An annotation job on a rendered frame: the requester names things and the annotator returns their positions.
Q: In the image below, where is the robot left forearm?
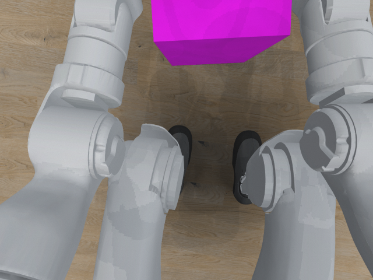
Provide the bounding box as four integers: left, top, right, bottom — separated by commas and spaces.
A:
28, 0, 143, 160

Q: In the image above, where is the left robot thigh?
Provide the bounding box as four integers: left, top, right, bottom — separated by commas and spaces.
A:
93, 136, 184, 280

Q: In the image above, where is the left robot upper arm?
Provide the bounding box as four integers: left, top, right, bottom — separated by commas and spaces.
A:
0, 105, 126, 280

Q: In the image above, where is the right robot upper arm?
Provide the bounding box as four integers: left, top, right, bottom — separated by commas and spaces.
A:
300, 103, 373, 277

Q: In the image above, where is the right robot foot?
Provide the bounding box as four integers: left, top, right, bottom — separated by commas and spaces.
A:
232, 130, 262, 205

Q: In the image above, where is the carton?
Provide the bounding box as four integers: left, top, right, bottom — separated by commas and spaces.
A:
151, 0, 292, 66

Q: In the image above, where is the robot right forearm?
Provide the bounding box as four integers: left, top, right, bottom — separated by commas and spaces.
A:
291, 0, 373, 108

